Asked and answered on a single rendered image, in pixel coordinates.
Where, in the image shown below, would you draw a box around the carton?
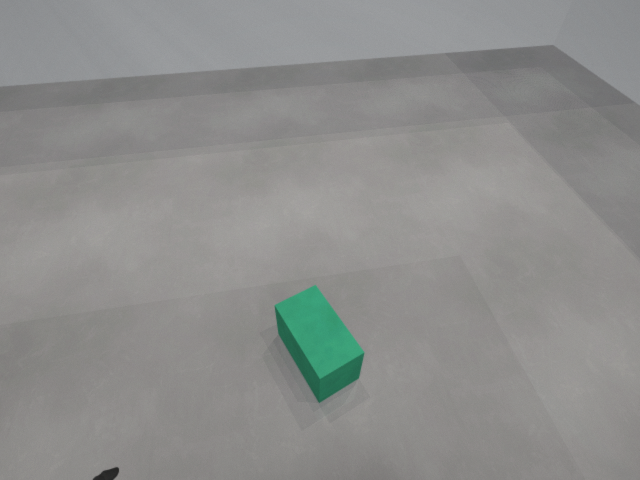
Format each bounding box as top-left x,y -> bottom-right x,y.
275,285 -> 365,403

